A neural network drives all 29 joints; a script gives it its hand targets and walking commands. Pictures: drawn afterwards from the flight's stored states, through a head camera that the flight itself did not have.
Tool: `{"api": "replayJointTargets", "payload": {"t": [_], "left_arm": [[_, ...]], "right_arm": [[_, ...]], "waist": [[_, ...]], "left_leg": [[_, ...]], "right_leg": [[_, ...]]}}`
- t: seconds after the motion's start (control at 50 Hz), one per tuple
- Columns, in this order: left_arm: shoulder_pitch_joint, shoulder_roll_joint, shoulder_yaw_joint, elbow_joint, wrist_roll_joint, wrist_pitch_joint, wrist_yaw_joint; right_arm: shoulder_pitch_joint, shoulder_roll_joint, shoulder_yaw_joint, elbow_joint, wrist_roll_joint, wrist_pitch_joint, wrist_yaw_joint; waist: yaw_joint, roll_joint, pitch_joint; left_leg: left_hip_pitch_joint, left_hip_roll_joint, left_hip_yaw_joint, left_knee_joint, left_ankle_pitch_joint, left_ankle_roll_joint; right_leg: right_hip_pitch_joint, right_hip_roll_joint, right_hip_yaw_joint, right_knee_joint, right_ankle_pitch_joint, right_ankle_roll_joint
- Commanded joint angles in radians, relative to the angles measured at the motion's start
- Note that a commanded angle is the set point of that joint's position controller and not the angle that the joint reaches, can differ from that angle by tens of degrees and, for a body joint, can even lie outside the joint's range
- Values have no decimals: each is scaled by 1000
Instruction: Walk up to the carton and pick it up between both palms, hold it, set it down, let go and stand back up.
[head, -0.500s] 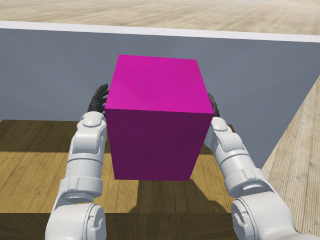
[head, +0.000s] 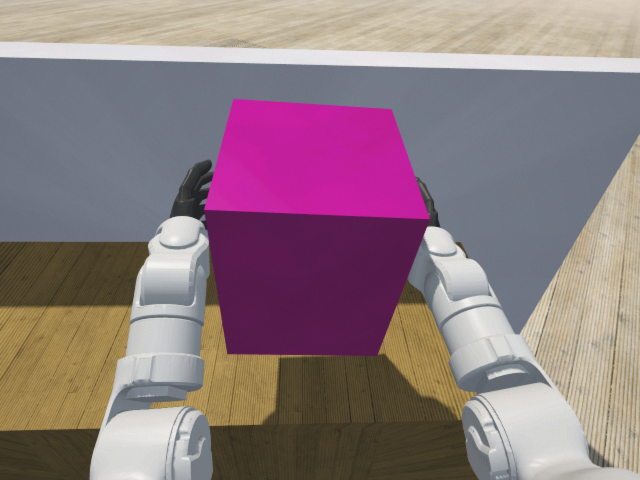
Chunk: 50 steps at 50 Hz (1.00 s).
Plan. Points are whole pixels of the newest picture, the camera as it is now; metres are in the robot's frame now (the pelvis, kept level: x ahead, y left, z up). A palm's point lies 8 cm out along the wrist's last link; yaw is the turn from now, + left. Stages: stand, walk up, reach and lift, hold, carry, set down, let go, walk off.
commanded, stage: reach and lift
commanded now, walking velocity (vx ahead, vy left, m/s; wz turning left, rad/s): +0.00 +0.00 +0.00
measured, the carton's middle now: (308, 233) +0.39 +0.02 +0.16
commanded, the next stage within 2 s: hold in 0.34 s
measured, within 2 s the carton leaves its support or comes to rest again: neither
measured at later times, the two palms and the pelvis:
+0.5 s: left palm (187, 219) +0.37 +0.16 +0.20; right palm (426, 230) +0.37 -0.13 +0.18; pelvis +0.00 +0.00 +0.00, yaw +0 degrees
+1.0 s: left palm (186, 212) +0.36 +0.15 +0.21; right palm (435, 225) +0.36 -0.14 +0.19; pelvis -0.01 +0.00 +0.00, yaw +0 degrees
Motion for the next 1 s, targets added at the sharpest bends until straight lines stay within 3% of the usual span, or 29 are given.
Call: {"api": "replayJointTargets", "payload": {"t": [0.0, 0.06, 0.12, 0.18, 0.28, 0.3, 0.36, 0.42, 0.46, 0.58, 0.64, 0.66, 0.7, 0.74, 0.8, 0.86, 0.92, 0.96, 0.98], "left_arm": [[-722, -615, -417, -169, -146, -36, -145], [-706, -585, -383, -157, -128, -23, -160], [-702, -592, -387, -159, -127, -14, -161], [-707, -608, -423, -213, -148, -12, -154], [-753, -609, -409, -199, -143, -3, -151], [-763, -594, -395, -169, -138, -3, -151], [-793, -607, -403, -197, -150, -3, -149], [-768, -608, -417, -190, -147, 6, -144], [-776, -629, -451, -263, -168, 3, -137], [-729, -598, -415, -226, -137, 38, -146], [-742, -603, -442, -303, -155, 37, -143], [-712, -593, -424, -252, -138, 50, -149], [-689, -604, -435, -270, -138, 62, -152], [-685, -595, -420, -249, -128, 69, -157], [-686, -599, -434, -298, -131, 72, -161], [-696, -603, -429, -291, -131, 78, -159], [-716, -602, -414, -251, -122, 83, -160], [-706, -596, -395, -244, -109, 81, -161], [-703, -593, -398, -253, -117, 81, -162]], "right_arm": [[-960, 680, 391, -541, 148, -88, 116], [-905, 666, 369, -494, 130, -67, 110], [-929, 660, 377, -513, 147, -66, 113], [-974, 684, 425, -608, 173, -72, 108], [-979, 673, 393, -558, 158, -57, 118], [-948, 660, 363, -492, 135, -46, 119], [-986, 673, 352, -501, 136, -53, 127], [-990, 665, 366, -529, 153, -52, 125], [-983, 683, 397, -590, 174, -53, 122], [-959, 660, 388, -581, 166, -26, 112], [-945, 679, 421, -628, 189, -19, 107], [-937, 655, 406, -587, 181, -10, 105], [-944, 654, 413, -633, 192, -11, 101], [-910, 646, 400, -604, 183, 4, 99], [-898, 651, 416, -629, 195, 9, 96], [-906, 650, 402, -617, 196, 13, 97], [-918, 630, 367, -573, 170, 16, 105], [-910, 634, 368, -559, 168, 15, 109], [-895, 632, 365, -551, 169, 15, 111]], "waist": [[1, 51, -418], [-15, 27, -372], [-3, 40, -371], [2, 40, -461], [2, 51, -412], [-12, 53, -364], [-15, 50, -388], [-16, 60, -405], [-15, 62, -475], [-13, 40, -402], [-15, 43, -470], [-19, 38, -410], [-24, 42, -437], [-29, 43, -384], [-31, 44, -421], [-37, 48, -406], [-39, 55, -333], [-24, 49, -339], [-33, 48, -348]], "left_leg": [[202, -88, -40, -16, 226, 21], [202, -89, -39, -27, 198, 28], [198, -84, -39, -34, 195, 27], [218, -87, -40, -8, 258, 23], [214, -81, -36, -28, 193, 25], [196, -83, -37, -39, 148, 27], [209, -76, -35, -41, 161, 31], [214, -76, -38, -27, 191, 25], [241, -78, -37, -7, 255, 18], [212, -82, -32, -31, 192, 28], [242, -81, -34, -11, 248, 25], [228, -83, -33, -19, 226, 24], [230, -81, -38, -18, 230, 22], [213, -83, -38, -29, 199, 22], [223, -83, -37, -24, 226, 22], [235, -80, -38, -29, 225, 23], [223, -72, -41, -51, 158, 26], [213, -71, -36, -53, 158, 31], [224, -71, -39, -52, 151, 32]], "right_leg": [[278, -14, -24, -131, 346, 96], [275, -20, -24, -138, 330, 100], [263, -22, -22, -139, 324, 95], [307, -13, -21, -121, 411, 96], [246, -11, -25, -141, 281, 87], [225, -15, -24, -151, 239, 87], [213, -9, -30, -152, 195, 82], [226, -5, -28, -146, 244, 81], [261, 2, -28, -129, 312, 82], [252, -9, -21, -147, 273, 87], [281, -6, -17, -125, 360, 92], [272, -8, -15, -136, 354, 91], [289, -4, -18, -130, 358, 92], [273, -10, -16, -138, 327, 91], [298, -8, -17, -126, 379, 91], [277, -3, -20, -136, 344, 89], [221, -2, -27, -154, 217, 79], [228, -6, -25, -153, 222, 80], [219, -6, -26, -153, 212, 82]]}}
